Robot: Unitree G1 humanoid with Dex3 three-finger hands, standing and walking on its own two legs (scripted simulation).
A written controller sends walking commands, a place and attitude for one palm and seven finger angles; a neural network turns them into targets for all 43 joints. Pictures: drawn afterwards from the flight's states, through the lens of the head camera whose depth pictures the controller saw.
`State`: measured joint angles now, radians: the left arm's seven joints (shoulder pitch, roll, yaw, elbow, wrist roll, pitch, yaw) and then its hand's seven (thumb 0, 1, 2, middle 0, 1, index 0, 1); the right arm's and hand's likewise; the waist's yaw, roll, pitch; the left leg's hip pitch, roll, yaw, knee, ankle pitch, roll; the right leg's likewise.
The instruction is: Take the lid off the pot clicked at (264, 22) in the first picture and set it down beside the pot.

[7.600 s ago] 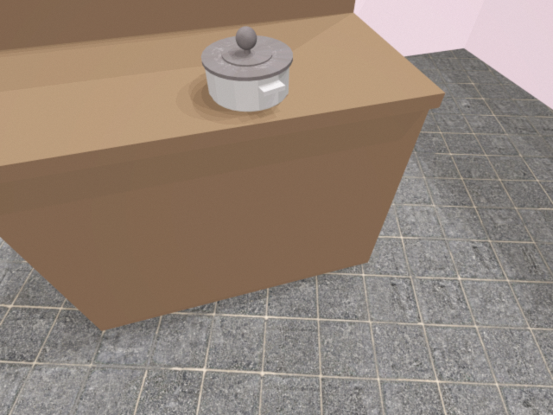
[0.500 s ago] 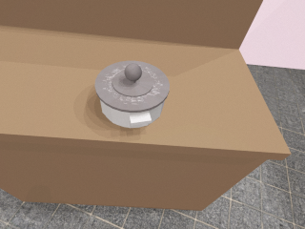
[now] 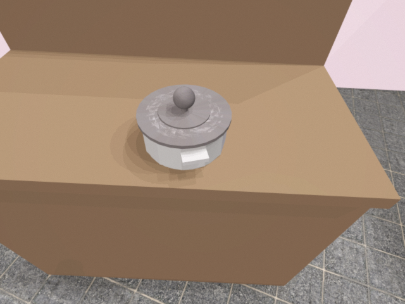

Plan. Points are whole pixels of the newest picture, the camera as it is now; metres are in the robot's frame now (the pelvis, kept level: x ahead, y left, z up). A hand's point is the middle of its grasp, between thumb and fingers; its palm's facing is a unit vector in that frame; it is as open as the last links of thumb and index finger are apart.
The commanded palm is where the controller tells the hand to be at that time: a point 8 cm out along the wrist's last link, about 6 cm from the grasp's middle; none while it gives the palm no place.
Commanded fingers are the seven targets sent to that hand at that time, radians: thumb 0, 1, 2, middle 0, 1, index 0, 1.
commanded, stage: come to a stop and stand still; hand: left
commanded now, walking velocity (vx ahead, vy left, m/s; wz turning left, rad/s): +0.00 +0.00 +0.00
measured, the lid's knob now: (184, 97) +0.46 +0.07 +0.18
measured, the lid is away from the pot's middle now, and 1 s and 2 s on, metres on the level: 0.00 0.00 0.00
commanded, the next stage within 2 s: look again from close up in 0.06 s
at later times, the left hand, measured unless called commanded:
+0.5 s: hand out of the picture +0.00 +0.14 -0.17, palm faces +0.00 -0.98 -0.19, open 7.4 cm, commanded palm none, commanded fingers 0.00 0.90 0.90 -0.20 -0.30 -0.20 -0.30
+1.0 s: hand out of the picture +0.02 +0.12 -0.17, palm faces +0.00 -0.98 -0.19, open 7.4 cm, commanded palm none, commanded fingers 0.00 0.90 0.90 -0.20 -0.30 -0.20 -0.30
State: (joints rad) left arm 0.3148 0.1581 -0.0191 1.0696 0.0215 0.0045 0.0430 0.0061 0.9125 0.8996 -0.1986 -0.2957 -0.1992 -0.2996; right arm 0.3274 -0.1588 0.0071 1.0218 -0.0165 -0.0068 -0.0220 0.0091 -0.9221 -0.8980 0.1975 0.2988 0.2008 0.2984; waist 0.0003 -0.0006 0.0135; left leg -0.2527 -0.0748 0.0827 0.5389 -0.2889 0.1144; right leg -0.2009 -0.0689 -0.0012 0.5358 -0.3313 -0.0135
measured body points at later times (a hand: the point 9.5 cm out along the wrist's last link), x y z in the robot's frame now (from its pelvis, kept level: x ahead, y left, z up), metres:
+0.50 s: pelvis +0.00 -0.03 +0.00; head +0.02 -0.03 +0.45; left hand +0.00 +0.19 -0.16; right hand +0.02 -0.26 -0.15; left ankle +0.00 +0.04 -0.73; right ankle -0.03 -0.17 -0.73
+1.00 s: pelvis +0.01 -0.05 +0.01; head +0.04 -0.04 +0.46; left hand +0.02 +0.17 -0.16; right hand +0.02 -0.28 -0.15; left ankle +0.00 +0.04 -0.73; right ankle -0.03 -0.17 -0.73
